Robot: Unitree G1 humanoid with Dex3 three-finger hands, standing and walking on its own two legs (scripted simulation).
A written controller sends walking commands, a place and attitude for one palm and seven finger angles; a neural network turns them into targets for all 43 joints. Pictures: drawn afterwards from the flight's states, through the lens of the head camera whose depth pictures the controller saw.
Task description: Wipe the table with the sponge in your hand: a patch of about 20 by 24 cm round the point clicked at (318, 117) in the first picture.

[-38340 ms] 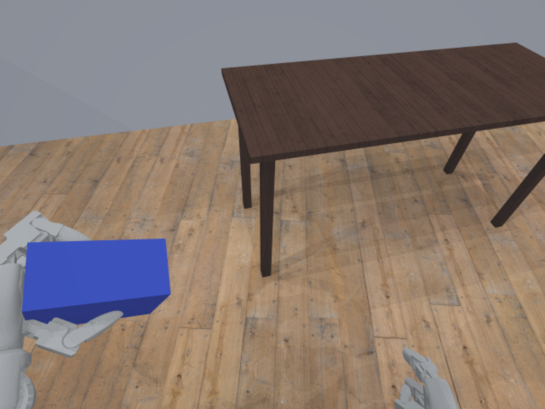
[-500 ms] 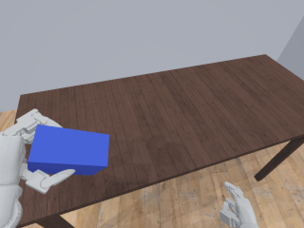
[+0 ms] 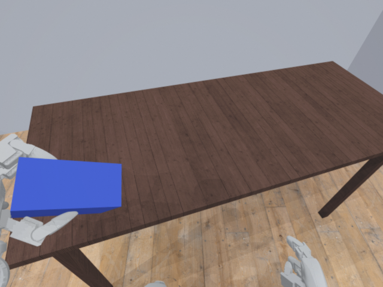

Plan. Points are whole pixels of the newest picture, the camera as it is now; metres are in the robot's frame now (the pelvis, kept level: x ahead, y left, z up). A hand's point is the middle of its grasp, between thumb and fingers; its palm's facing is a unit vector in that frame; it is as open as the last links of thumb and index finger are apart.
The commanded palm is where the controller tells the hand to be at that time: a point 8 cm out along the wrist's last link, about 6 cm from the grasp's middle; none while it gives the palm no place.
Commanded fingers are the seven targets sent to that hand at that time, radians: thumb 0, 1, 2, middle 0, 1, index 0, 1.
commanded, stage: step back with the hand held close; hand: left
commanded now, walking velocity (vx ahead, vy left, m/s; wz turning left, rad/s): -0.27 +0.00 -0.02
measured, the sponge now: (83, 190) +0.23 +0.20 +0.16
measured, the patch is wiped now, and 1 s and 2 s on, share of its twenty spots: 1.00 1.00 1.00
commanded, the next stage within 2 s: stop stepping back and stand still in 0.76 s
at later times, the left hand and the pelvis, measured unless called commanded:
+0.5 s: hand (25, 239) +0.14 +0.22 +0.19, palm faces +0.42 -0.82 -0.40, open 10.4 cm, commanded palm +0.09 +0.27 +0.20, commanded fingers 0.00 0.10 1.30 -1.20 -1.60 -1.20 -1.60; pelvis -0.07 -0.02 -0.02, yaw +1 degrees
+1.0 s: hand out of the picture -0.08 +0.25 +0.20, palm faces +0.47 -0.84 -0.28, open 10.4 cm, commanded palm -0.12 +0.29 +0.20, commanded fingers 0.00 0.10 1.30 -1.20 -1.60 -1.20 -1.60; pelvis -0.26 +0.00 -0.02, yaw +4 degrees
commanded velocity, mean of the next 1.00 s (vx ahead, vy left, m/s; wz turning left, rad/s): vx -0.26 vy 0.01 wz -0.03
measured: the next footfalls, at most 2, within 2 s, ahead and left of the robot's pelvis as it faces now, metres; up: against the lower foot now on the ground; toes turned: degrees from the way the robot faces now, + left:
right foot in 0.80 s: -0.14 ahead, -0.13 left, +0.00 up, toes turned +5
left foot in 1.02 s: -0.30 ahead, +0.12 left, +0.00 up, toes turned +4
